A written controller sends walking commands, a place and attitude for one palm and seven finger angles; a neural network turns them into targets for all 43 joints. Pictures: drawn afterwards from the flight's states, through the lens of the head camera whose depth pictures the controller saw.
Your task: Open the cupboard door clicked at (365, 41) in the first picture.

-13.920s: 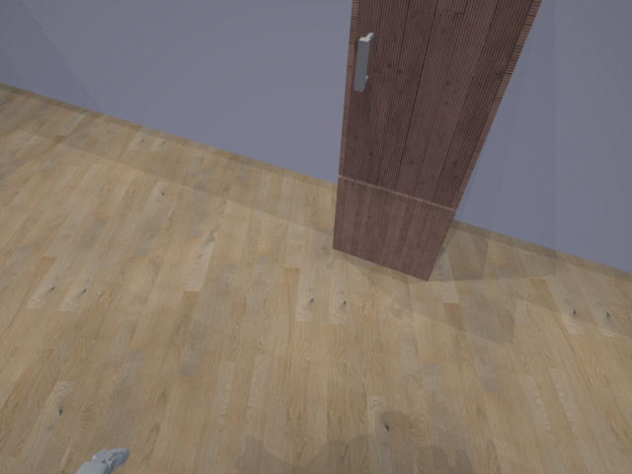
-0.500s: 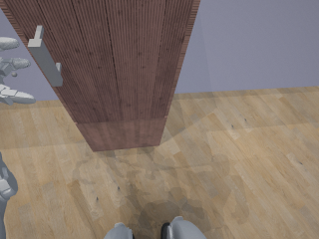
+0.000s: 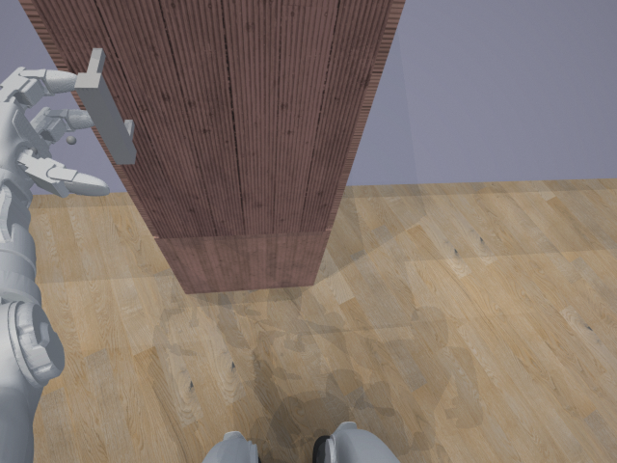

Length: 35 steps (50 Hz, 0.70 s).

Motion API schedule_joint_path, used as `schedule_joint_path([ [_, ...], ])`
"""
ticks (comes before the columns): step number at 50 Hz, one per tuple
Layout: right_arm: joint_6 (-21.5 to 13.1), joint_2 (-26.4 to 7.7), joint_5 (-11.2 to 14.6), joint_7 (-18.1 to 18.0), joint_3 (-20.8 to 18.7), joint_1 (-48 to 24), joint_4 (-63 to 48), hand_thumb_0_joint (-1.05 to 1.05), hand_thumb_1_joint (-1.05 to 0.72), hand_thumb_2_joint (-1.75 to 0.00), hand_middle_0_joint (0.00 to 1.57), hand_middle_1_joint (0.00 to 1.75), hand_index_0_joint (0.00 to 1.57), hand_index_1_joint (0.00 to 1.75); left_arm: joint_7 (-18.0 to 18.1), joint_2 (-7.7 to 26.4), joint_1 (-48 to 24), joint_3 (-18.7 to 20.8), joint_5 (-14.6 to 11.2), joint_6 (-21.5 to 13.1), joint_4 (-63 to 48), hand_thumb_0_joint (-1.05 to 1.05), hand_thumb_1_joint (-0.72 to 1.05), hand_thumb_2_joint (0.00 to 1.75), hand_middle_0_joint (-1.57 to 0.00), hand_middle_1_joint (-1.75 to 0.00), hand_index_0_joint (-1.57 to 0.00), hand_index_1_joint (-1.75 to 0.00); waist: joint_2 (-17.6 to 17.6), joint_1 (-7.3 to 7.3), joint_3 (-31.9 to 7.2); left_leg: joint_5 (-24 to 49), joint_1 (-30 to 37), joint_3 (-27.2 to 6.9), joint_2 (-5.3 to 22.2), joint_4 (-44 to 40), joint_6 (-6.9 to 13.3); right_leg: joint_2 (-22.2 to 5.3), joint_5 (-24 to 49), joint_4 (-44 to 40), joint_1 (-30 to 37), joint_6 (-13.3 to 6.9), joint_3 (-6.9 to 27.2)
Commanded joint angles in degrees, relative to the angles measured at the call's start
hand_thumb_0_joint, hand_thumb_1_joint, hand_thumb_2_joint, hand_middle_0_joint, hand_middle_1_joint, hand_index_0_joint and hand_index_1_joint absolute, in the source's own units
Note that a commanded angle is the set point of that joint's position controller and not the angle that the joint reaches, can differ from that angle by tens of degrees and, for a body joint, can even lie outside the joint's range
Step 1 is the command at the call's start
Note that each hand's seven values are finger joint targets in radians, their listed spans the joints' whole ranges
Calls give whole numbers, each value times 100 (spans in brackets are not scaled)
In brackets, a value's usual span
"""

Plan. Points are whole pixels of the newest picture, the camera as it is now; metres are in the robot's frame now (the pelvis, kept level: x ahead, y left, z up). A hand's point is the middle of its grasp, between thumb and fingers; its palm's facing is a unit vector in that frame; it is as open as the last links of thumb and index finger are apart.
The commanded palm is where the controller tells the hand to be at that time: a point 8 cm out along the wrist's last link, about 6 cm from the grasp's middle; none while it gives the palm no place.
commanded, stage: slide the fingers in behind the handle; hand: left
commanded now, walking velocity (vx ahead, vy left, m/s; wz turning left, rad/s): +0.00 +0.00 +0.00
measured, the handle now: (112, 110) +0.53 +0.22 +0.10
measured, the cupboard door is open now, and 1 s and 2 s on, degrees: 0 0 0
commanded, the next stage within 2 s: close the thumb around the handle in 1.26 s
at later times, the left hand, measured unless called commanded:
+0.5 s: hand (95, 145) +0.48 +0.23 +0.10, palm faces +0.04 -1.00 -0.01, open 14.0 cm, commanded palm +0.45 +0.27 +0.10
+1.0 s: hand (118, 140) +0.49 +0.21 +0.09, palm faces +0.03 -1.00 -0.01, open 13.9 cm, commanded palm +0.47 +0.25 +0.10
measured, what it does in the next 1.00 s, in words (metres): stands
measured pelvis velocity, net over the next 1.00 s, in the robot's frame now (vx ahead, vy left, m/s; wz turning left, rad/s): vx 0.00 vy -0.01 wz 0.00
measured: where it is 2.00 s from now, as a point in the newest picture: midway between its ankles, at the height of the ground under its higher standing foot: outside the picture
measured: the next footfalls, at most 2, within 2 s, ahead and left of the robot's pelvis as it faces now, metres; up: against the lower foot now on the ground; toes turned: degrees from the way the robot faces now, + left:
none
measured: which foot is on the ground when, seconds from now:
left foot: down 0.00-1.00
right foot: down 0.00-1.00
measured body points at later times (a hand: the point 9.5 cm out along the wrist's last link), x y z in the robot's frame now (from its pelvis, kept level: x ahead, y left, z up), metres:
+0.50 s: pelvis +0.00 -0.01 +0.00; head +0.10 +0.01 +0.44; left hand +0.47 +0.28 +0.10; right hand +0.01 -0.28 -0.10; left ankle -0.01 +0.08 -0.69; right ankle +0.01 -0.12 -0.69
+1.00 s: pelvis +0.00 -0.01 +0.00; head +0.11 +0.01 +0.44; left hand +0.48 +0.26 +0.09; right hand +0.00 -0.27 -0.11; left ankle -0.01 +0.08 -0.69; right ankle +0.01 -0.12 -0.69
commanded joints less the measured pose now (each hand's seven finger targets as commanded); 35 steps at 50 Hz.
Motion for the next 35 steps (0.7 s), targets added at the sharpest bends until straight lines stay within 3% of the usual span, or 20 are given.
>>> schedule_joint_path([
  [1, -102, -1056, -57, -35, -413, 954, -295, 0, -90, -90, 20, 30, 20, 30, 111, 1478, -2282, 169, -178, -441, -1474, 0, -50, 30, -30, -120, -30, -120, 1046, 33, -2767, 3346, 2360, -642, 75, -483, -263, 210, 1832, -230, 789, -42, 267],
  [2, -101, -1072, -63, -30, -415, 971, -275, 0, -90, -90, 20, 30, 20, 30, 153, 1646, -2306, 325, -188, -463, -1476, 0, -50, 30, -30, -120, -30, -120, 908, 67, -2723, 3226, 2228, -654, 74, -503, -257, 214, 1821, -219, 887, -51, 256],
  [4, -91, -1085, -49, -38, -406, 960, -272, 0, -90, -90, 20, 30, 20, 30, 207, 1625, -2330, 321, -198, -479, -1303, 0, -50, 30, -30, -120, -30, -120, 646, -10, -2428, 2845, 1949, -611, 49, -547, -176, 220, 1756, -263, 960, -54, 279],
  [6, -107, -1046, -35, -30, -410, 940, -291, 0, -90, -90, 20, 30, 20, 30, 221, 1462, -2350, 178, -155, -482, -1370, 0, -50, 30, -30, -120, -30, -120, 863, 6, -2477, 2768, 1943, -561, 18, -577, -171, 200, 1780, -272, 1018, -46, 310],
  [7, -111, -1057, -51, -29, -426, 959, -284, 0, -90, -90, 20, 30, 20, 30, 236, 1544, -2311, 252, -133, -514, -1505, 0, -50, 30, -30, -120, -30, -120, 946, 61, -2617, 2859, 2050, -576, 30, -578, -186, 192, 1793, -258, 1028, -56, 303],
  [10, -110, -1020, -50, 8, -455, 962, -267, 0, -90, -90, 20, 30, 20, 30, 247, 1273, -2083, 119, -179, -577, -1754, 0, -50, 30, -30, -120, -30, -120, 1207, 97, -2834, 3373, 2488, -610, 74, -532, -256, 217, 1864, -269, 879, -63, 289],
  [13, -93, -1030, -19, 1, -444, 941, -236, 0, -90, -90, 20, 30, 20, 30, 241, 1119, -1975, 52, -254, -444, -1329, 0, -50, 30, -30, -120, -30, -120, 564, 3, -2274, 2714, 1911, -550, 41, -635, -160, 215, 1766, -347, 1038, -42, 277],
  [14, -107, -1021, -19, -8, -434, 916, -240, 0, -90, -90, 20, 30, 20, 30, 243, 1028, -2061, 9, -301, -434, -1354, 0, -50, 30, -30, -120, -30, -120, 574, -16, -2194, 2567, 1838, -515, 15, -662, -120, 205, 1756, -376, 1090, -49, 296],
  [17, -118, -1037, -15, -27, -430, 904, -290, 0, -90, -90, 20, 30, 20, 30, 330, 1476, -1931, 325, -199, -391, -1304, 0, -50, 30, -30, -120, -30, -120, 640, 143, -2298, 2343, 1566, -437, -43, -707, -99, 158, 1817, -358, 1411, -58, 371],
  [18, -129, -1011, -15, -17, -423, 884, -313, 0, -90, -90, 20, 30, 20, 30, 359, 1348, -2024, 192, -172, -415, -1403, 0, -50, 30, -30, -120, -30, -120, 592, 80, -2285, 2285, 1577, -434, -40, -718, -91, 161, 1788, -360, 1377, -43, 367],
  [21, -154, -989, -24, -9, -416, 860, -316, 0, -90, -90, 20, 30, 20, 30, 448, 1376, -2056, 213, -112, -555, -1443, 0, -50, 30, -30, -120, -30, -120, 723, 105, -2263, 2268, 1583, -430, -41, -685, -108, 158, 1752, -329, 1324, -54, 394],
  [23, -185, -980, -13, 3, -421, 832, -304, 0, -90, -90, 20, 30, 20, 30, 455, 1165, -2202, 42, -125, -601, -1424, 0, -50, 30, -30, -120, -30, -120, 685, 25, -2177, 2032, 1522, -410, -48, -685, -96, 159, 1593, -371, 1277, -45, 426],
  [24, -189, -999, -20, -11, -429, 864, -296, 0, -90, -90, 20, 30, 20, 30, 468, 1272, -2228, 155, -141, -635, -1415, 0, -50, 30, -30, -120, -30, -120, 552, 19, -2247, 2052, 1515, -424, -42, -659, -78, 163, 1624, -349, 1337, -54, 431],
  [25, -202, -992, -9, -21, -426, 834, -284, 0, -90, -90, 20, 30, 20, 30, 451, 1153, -2407, -5, -132, -644, -1464, 0, -50, 30, -30, -120, -30, -120, 675, -43, -2296, 1996, 1587, -438, -42, -673, -91, 154, 1570, -353, 1249, -35, 436],
  [27, -240, -981, -16, -20, -430, 837, -252, 0, -90, -90, 20, 30, 20, 30, 449, 990, -2404, -82, -142, -645, -1435, 0, -50, 30, -30, -120, -30, -120, 868, -24, -2353, 2061, 1790, -479, -36, -669, -123, 157, 1490, -344, 1087, -60, 393],
  [29, -266, -992, -24, -19, -437, 869, -215, 0, -90, -90, 20, 30, 20, 30, 445, 849, -2448, -167, -183, -631, -1406, 0, -50, 30, -30, -120, -30, -120, 716, -78, -2385, 2159, 1854, -510, -28, -627, -113, 170, 1514, -339, 1031, -61, 381],
  [30, -265, -1005, -24, -22, -435, 858, -193, 0, -90, -90, 20, 30, 20, 30, 464, 978, -2487, -80, -163, -610, -1374, 0, -50, 30, -30, -120, -30, -120, 756, -44, -2410, 2075, 1787, -502, -28, -631, -121, 152, 1476, -338, 1048, -46, 393],
  [31, -271, -996, -14, -23, -421, 853, -174, 0, -90, -90, 20, 30, 20, 30, 476, 847, -2495, -184, -159, -553, -1203, 0, -50, 30, -30, -120, -30, -120, 689, -103, -2274, 1979, 1712, -508, -33, -647, -119, 154, 1406, -345, 986, -44, 375],
  [34, -287, -1033, -23, -53, -408, 895, -167, 0, -90, -90, 20, 30, 20, 30, 573, 1148, -2525, 49, -120, -470, -1001, 0, -50, 30, -30, -120, -30, -120, 322, -99, -2140, 1773, 1310, -472, -55, -640, -60, 136, 1412, -360, 1202, -27, 432],
  [35, -300, -1014, -23, -45, -406, 889, -194, 0, -90, -90, 20, 30, 20, 30, 601, 1154, -2728, -33, -64, -508, -1259, 0, -50, 30, -30, -120, -30, -120, 623, -77, -2360, 1910, 1437, -492, -69, -647, -82, 120, 1505, -309, 1214, -24, 446],
])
